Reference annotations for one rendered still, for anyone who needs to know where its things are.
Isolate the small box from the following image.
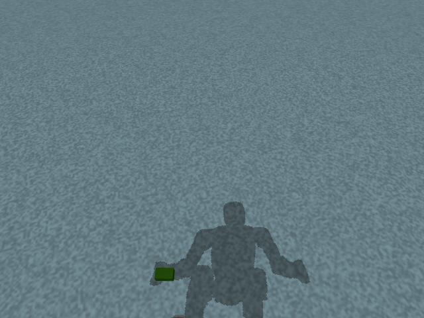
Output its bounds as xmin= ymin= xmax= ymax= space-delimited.
xmin=154 ymin=268 xmax=175 ymax=281

